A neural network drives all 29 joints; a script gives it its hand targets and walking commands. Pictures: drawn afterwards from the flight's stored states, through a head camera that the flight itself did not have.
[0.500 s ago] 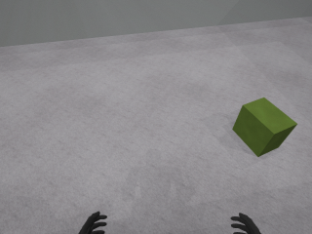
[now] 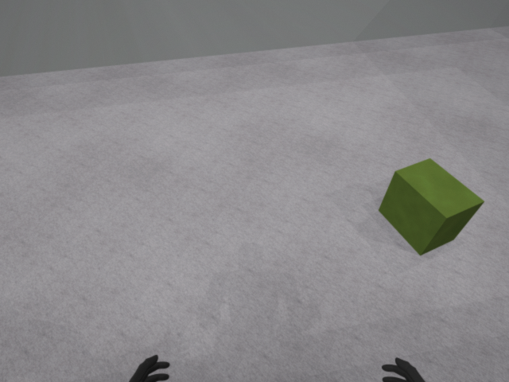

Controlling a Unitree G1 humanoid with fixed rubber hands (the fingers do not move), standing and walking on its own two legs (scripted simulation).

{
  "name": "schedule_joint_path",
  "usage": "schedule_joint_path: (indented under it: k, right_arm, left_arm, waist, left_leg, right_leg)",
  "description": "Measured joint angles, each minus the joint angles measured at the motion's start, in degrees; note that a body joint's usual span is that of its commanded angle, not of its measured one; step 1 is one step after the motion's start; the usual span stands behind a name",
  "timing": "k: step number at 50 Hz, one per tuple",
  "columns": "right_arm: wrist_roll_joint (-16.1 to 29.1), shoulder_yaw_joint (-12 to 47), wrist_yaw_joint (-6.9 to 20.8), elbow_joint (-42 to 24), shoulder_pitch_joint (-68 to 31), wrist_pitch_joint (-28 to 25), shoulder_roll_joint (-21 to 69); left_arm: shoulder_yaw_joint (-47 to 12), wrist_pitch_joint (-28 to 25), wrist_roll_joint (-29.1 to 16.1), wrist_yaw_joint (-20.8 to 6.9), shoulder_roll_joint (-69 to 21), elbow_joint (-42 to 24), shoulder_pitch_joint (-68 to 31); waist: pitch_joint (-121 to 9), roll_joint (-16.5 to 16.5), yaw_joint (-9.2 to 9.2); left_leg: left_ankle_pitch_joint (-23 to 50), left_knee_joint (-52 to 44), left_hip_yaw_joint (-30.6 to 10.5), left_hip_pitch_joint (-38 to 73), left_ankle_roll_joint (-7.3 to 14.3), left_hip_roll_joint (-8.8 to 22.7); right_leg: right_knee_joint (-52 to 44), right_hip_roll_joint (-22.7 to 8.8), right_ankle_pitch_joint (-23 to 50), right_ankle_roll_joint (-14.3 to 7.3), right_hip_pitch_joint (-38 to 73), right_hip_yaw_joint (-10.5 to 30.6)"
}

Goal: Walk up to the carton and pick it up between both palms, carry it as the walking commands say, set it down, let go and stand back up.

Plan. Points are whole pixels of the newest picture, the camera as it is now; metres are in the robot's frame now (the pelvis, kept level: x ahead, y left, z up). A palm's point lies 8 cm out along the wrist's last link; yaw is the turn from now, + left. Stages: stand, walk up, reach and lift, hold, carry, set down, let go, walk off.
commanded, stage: stand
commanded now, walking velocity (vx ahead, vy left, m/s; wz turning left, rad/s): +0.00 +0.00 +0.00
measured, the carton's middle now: (425, 206) +0.96 -0.71 -0.62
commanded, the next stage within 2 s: walk up in 1.48 s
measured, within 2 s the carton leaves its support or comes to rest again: neither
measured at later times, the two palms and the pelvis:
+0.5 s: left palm out of the picture +0.11 +0.23 -0.10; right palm out of the picture +0.11 -0.23 -0.10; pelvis +0.00 +0.00 +0.00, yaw +0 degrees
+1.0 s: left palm out of the picture +0.09 +0.23 -0.11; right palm out of the picture +0.09 -0.23 -0.11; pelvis +0.00 +0.00 +0.01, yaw +0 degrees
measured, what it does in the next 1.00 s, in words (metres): stands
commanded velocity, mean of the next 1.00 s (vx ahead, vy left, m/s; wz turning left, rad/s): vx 0.00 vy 0.00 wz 0.00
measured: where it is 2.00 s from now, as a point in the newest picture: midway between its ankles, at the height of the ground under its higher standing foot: outside the picture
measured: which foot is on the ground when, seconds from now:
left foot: down 0.00-1.00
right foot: down 0.00-1.00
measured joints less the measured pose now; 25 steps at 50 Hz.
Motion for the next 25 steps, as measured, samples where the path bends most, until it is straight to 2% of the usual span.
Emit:
schedule_joint_path:
  k: [25]
  right_arm:
    - [0.11,-0.81,-0.29,2.23,0.70,-0.16,0.37]
  left_arm:
    - [0.83,-0.14,-0.09,0.27,-0.40,2.22,0.76]
  waist:
    - [0.27,0.00,0.00]
  left_leg:
    - [0.75,-1.68,0.04,1.16,0.01,0.02]
  right_leg:
    - [-1.61,0.02,0.73,-0.06,1.11,0.04]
